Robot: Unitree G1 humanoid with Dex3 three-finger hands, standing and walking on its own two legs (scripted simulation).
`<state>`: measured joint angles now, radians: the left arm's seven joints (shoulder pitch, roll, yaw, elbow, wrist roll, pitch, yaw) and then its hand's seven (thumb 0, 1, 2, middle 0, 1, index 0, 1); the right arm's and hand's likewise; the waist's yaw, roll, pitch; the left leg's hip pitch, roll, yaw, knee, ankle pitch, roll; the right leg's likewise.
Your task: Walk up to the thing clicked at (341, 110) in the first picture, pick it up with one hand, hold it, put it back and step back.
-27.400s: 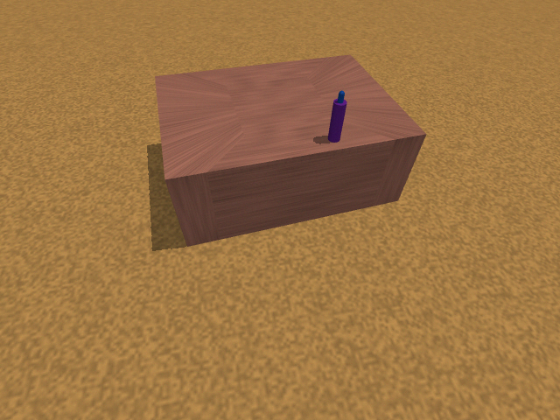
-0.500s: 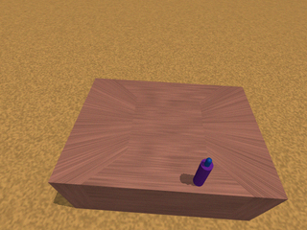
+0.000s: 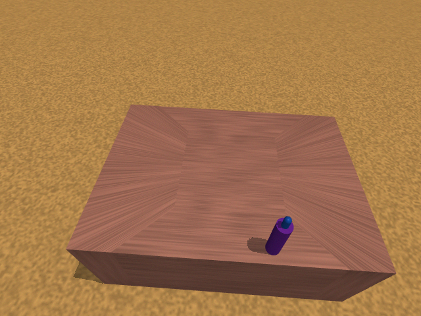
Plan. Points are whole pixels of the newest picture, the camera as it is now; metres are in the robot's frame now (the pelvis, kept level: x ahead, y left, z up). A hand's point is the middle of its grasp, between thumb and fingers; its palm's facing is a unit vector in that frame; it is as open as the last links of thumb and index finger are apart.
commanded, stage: stand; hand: right
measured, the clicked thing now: (279, 234) +0.39 -0.20 -0.26
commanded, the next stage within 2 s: step back in 0.30 s
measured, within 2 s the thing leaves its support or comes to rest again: neither
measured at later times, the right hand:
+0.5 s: hand out of the picture +0.06 -0.26 -0.16, palm faces -0.02 +0.92 -0.39, open 7.4 cm
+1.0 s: hand out of the picture -0.04 -0.23 -0.18, palm faces +0.04 +0.92 -0.39, open 7.4 cm
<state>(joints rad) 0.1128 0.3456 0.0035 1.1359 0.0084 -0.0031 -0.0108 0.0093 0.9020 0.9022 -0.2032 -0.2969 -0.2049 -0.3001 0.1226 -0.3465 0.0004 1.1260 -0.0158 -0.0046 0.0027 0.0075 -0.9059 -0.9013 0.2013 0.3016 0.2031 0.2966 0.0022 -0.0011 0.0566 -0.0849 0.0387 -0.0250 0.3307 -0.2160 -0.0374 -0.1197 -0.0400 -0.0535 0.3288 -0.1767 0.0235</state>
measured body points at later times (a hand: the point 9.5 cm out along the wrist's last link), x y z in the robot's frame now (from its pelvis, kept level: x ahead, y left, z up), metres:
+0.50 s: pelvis -0.03 +0.02 -0.01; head +0.02 +0.02 +0.43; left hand +0.08 +0.33 -0.14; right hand +0.07 -0.31 -0.14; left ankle -0.04 +0.14 -0.72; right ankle +0.00 -0.13 -0.75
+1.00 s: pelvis -0.12 +0.04 -0.03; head -0.05 +0.04 +0.41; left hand +0.01 +0.35 -0.16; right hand -0.04 -0.27 -0.15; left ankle -0.05 +0.15 -0.75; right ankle -0.14 -0.07 -0.75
